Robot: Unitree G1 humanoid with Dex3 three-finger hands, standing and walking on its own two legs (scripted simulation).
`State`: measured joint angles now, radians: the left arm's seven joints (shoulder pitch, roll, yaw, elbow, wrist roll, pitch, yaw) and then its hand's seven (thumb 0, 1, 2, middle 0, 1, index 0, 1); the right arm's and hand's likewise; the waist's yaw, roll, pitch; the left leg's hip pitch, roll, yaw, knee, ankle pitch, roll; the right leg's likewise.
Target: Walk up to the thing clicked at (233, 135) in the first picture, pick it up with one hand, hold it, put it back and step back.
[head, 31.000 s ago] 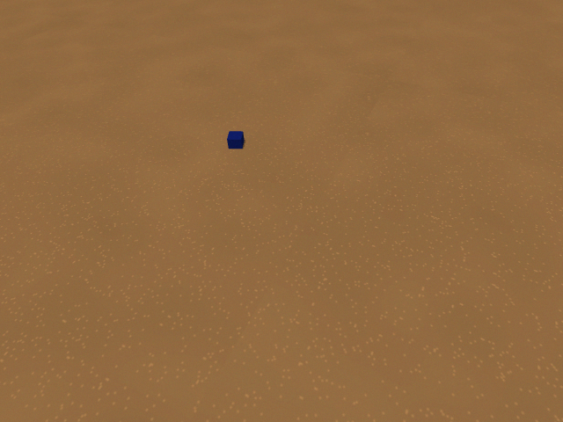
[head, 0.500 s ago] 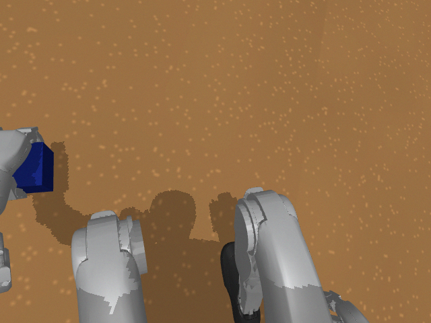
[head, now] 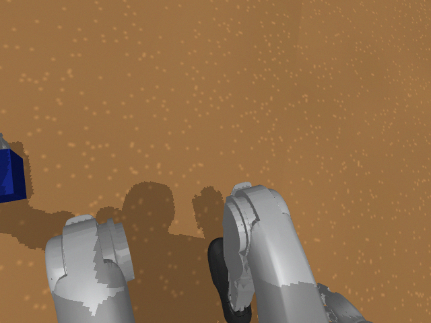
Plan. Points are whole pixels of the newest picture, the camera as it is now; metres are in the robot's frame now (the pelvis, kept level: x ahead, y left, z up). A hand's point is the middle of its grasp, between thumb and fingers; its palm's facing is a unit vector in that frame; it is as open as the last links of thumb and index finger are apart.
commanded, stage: rest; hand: left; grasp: from above
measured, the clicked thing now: out of the picture +0.40 +0.34 -0.24
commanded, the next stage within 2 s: open in 0.46 s
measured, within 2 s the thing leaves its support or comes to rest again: rests again in 1.92 s
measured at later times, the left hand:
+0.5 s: hand out of the picture +0.40 +0.34 -0.23, palm faces -0.47 -0.12 -0.87, open 11.2 cm
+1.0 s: hand out of the picture +0.40 +0.33 -0.24, palm faces -0.47 -0.10 -0.88, open 12.8 cm
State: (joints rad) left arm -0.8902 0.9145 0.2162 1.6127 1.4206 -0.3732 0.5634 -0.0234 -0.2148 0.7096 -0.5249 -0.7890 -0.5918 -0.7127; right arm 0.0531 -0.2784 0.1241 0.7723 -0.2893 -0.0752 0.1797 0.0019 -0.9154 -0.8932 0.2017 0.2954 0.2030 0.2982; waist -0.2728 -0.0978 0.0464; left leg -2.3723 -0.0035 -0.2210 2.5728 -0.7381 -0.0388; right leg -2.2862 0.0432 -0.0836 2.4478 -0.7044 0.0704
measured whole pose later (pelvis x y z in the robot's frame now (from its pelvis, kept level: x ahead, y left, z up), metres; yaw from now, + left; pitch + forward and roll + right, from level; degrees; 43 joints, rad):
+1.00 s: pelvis +0.00 +0.01 +0.00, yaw -2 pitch +27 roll -13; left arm -0.91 0.95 0.13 1.69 1.40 -0.35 0.64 0.00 -0.39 1.02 -0.26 -0.92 -0.25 -0.94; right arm 0.02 -0.30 0.23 0.75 -0.33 -0.17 0.23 0.00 -0.91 -0.89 0.20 0.30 0.20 0.30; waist -0.31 -0.13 0.09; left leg -2.36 0.00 -0.25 2.61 -0.74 -0.02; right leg -2.25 0.06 -0.11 2.44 -0.69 0.08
